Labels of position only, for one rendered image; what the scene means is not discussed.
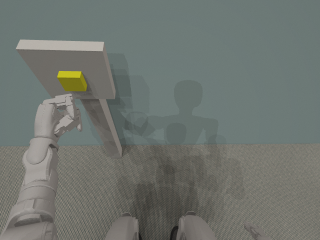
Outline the robot right shin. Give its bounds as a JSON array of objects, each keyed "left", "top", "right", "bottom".
[{"left": 176, "top": 211, "right": 196, "bottom": 240}]

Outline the left robot forearm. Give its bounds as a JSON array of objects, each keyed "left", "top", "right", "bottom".
[{"left": 0, "top": 137, "right": 59, "bottom": 239}]

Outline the panel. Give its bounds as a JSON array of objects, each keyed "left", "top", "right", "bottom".
[{"left": 16, "top": 39, "right": 122, "bottom": 159}]

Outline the left robot hand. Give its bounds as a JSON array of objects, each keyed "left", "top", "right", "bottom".
[{"left": 34, "top": 93, "right": 83, "bottom": 143}]

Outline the robot right thigh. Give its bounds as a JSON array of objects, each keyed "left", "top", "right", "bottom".
[{"left": 178, "top": 215, "right": 217, "bottom": 240}]

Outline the right robot hand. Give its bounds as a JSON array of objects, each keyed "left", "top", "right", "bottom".
[{"left": 243, "top": 221, "right": 271, "bottom": 240}]

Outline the left robot upper arm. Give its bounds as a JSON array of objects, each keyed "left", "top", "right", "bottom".
[{"left": 0, "top": 221, "right": 58, "bottom": 240}]

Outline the button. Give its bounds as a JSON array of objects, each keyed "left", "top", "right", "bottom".
[{"left": 57, "top": 71, "right": 87, "bottom": 92}]

